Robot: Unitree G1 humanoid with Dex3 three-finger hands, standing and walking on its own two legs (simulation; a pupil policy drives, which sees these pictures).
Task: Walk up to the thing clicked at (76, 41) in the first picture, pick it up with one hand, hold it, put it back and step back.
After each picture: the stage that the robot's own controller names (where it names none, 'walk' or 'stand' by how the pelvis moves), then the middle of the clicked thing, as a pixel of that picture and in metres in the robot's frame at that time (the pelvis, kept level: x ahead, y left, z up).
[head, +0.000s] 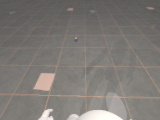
stand; (76, 39) +1.86 +0.41 -0.72
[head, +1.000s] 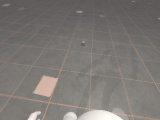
walk; (83, 43) +1.75 +0.14 -0.71
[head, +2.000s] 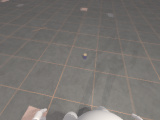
walk; (85, 56) +1.17 +0.07 -0.72
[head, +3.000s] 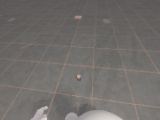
walk; (78, 78) +0.70 +0.18 -0.69
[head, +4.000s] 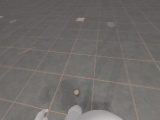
walk; (76, 93) +0.44 +0.21 -0.71
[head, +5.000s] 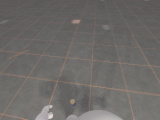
stand; (72, 102) +0.33 +0.20 -0.72
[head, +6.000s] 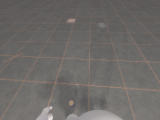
stand; (71, 103) +0.30 +0.22 -0.71
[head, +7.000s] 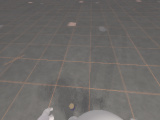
stand; (72, 107) +0.29 +0.22 -0.72
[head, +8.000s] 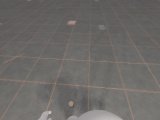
stand; (71, 104) +0.30 +0.22 -0.73
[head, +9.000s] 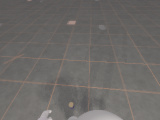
stand; (71, 105) +0.29 +0.23 -0.73
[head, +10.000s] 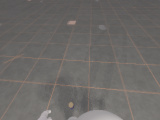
stand; (71, 105) +0.29 +0.23 -0.73
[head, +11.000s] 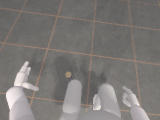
go down; (68, 75) +0.35 +0.21 -0.45
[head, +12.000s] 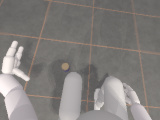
go down; (65, 67) +0.39 +0.23 -0.32
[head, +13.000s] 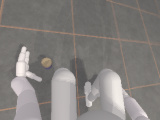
close in; (47, 64) +0.37 +0.25 -0.23
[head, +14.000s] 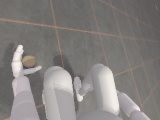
close; (28, 63) +0.37 +0.27 -0.22
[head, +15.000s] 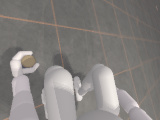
lift; (28, 62) +0.36 +0.27 -0.22
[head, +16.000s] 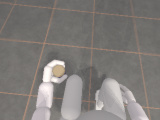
lift; (59, 72) +0.31 +0.22 -0.04
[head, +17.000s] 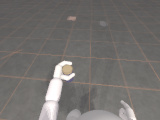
lift; (68, 73) +0.33 +0.16 +0.04
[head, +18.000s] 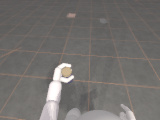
hold; (67, 75) +0.33 +0.17 +0.01
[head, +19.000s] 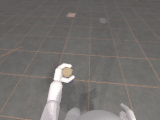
hold; (68, 75) +0.33 +0.17 +0.01
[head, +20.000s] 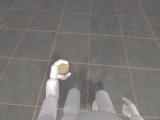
crouch; (64, 71) +0.35 +0.18 -0.05
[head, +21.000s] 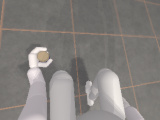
lower; (44, 59) +0.40 +0.25 -0.16
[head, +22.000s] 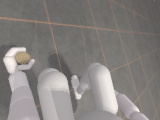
lower; (23, 60) +0.40 +0.27 -0.23
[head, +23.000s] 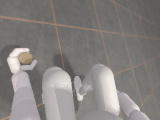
lower; (26, 60) +0.38 +0.28 -0.22
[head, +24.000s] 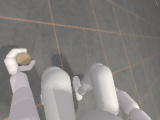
lower; (24, 60) +0.38 +0.28 -0.22
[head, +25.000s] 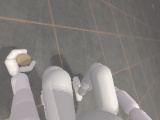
lower; (24, 61) +0.38 +0.28 -0.22
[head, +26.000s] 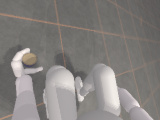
open; (29, 60) +0.37 +0.27 -0.22
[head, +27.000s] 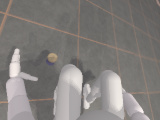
stand; (51, 59) +0.39 +0.25 -0.23
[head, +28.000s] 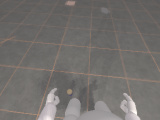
stand; (69, 92) +0.34 +0.20 -0.60
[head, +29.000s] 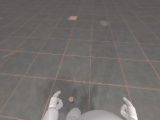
stand; (71, 100) +0.34 +0.21 -0.67
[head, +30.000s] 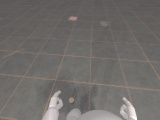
stand; (71, 101) +0.33 +0.20 -0.67
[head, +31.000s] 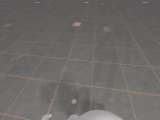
stand; (74, 102) +0.35 +0.20 -0.72
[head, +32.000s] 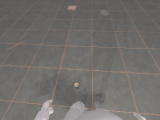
walk; (76, 85) +0.45 +0.18 -0.70
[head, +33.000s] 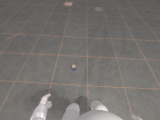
walk; (73, 67) +0.76 +0.22 -0.70
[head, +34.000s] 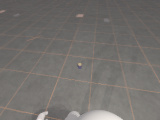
stand; (79, 66) +0.97 +0.21 -0.71
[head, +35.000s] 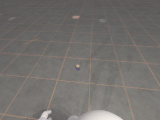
stand; (78, 67) +0.96 +0.23 -0.73
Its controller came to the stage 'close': yes
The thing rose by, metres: 0.73
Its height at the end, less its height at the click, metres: +0.00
